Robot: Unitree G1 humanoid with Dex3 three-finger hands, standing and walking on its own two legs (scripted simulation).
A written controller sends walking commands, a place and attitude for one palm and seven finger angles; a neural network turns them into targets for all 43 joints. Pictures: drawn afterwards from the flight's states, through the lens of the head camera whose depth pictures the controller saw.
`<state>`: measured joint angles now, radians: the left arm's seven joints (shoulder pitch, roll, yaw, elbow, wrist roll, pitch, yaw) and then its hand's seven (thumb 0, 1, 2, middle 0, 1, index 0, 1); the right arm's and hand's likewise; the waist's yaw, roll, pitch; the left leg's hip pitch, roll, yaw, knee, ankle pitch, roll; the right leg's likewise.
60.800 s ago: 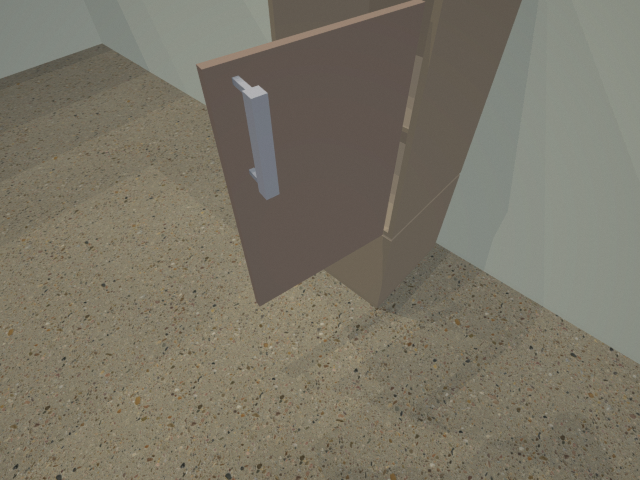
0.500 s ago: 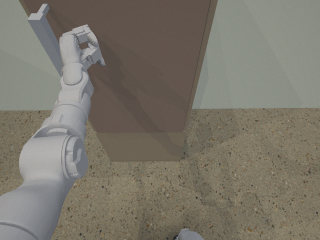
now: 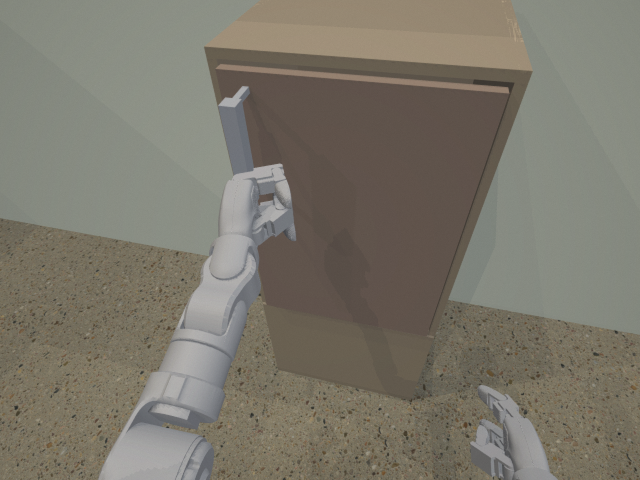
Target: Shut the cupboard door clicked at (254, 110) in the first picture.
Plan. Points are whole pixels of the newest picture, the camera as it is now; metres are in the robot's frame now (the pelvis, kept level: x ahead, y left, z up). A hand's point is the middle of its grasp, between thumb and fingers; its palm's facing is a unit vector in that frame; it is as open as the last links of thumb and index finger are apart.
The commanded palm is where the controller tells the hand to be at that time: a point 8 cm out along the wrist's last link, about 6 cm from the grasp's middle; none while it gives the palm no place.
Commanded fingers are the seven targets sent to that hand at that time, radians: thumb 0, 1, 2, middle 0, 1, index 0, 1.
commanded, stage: draw the hand back to the body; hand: left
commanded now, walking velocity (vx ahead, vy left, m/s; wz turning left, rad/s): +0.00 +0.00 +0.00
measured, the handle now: (246, 148) +0.55 +0.16 +0.14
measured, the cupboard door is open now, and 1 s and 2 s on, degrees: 0 0 0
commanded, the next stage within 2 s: step back with the hand held close in 1.70 s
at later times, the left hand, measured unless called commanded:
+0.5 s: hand (238, 240) +0.34 +0.12 +0.16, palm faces +0.09 -1.00 -0.01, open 3.1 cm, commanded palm +0.30 +0.17 +0.16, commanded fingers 0.00 0.90 0.90 -1.30 -1.50 -1.30 -1.50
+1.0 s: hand (118, 308) +0.24 +0.22 +0.16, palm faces +0.31 -0.91 -0.27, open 3.8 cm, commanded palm +0.20 +0.26 +0.18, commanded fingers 0.00 0.90 0.90 -0.61 -0.75 -0.61 -0.75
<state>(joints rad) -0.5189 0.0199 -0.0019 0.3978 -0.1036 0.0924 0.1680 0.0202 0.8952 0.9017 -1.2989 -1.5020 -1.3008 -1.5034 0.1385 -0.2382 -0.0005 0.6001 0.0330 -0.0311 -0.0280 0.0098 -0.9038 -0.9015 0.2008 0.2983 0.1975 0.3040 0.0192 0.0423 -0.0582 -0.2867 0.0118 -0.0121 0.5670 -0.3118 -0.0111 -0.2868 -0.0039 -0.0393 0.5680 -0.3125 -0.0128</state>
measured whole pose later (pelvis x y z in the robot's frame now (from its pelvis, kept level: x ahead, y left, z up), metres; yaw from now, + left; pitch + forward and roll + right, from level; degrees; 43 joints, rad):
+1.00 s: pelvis -0.01 +0.01 +0.01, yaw +0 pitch -4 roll +0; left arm 0.18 0.27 0.16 -0.21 -0.07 -0.04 0.08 0.02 0.89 0.90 -0.88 -1.04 -0.88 -1.04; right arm 0.14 -0.21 0.05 0.61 0.01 -0.03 -0.07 0.01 -0.90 -0.90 0.20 0.30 0.20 0.30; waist 0.07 0.07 0.02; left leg -0.09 0.00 0.00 0.39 -0.22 0.00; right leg -0.09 -0.01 -0.03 0.38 -0.21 0.00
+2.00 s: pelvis +0.00 +0.02 +0.01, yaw -1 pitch +0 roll -1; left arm 0.49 0.35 0.37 -0.39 -0.07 -0.13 0.11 0.02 0.89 0.90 -0.21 -0.30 -0.21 -0.30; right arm 0.18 -0.25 -0.01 0.60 0.02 -0.02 -0.08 0.01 -0.90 -0.90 0.21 0.30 0.20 0.30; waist 0.04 0.08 -0.02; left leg -0.21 0.01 0.00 0.48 -0.27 0.01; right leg -0.19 -0.01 -0.02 0.42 -0.23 0.01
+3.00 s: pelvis -0.16 +0.03 -0.01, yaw +0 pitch +3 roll -4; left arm 0.55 0.44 0.50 -0.53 -0.06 -0.30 0.16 0.02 0.88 0.90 -0.21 -0.30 -0.21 -0.30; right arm 0.22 -0.18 0.00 0.62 -0.01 -0.14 -0.06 0.01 -0.90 -0.90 0.21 0.30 0.20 0.30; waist 0.02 0.00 -0.05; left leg -0.57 0.07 0.02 0.54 -0.03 0.02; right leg -0.21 0.07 0.02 0.54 -0.41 0.00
